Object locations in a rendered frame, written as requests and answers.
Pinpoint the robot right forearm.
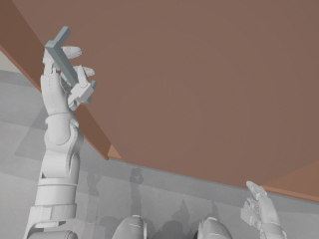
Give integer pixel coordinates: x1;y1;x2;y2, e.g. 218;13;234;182
259;223;288;239

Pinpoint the right robot hand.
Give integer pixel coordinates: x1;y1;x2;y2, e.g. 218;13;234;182
240;180;280;230

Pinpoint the wardrobe door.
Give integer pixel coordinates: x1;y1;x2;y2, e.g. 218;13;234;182
12;0;319;189
263;160;319;197

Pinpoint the handle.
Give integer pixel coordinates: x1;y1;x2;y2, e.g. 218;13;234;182
45;26;97;104

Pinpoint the right robot shin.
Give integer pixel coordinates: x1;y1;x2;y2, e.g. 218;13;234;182
206;217;217;221

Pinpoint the robot left thigh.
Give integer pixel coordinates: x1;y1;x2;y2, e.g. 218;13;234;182
112;216;148;239

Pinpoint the left robot hand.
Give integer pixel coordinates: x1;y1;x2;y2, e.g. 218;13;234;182
40;46;95;116

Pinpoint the robot left forearm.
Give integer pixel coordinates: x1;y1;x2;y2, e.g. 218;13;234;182
23;113;84;239

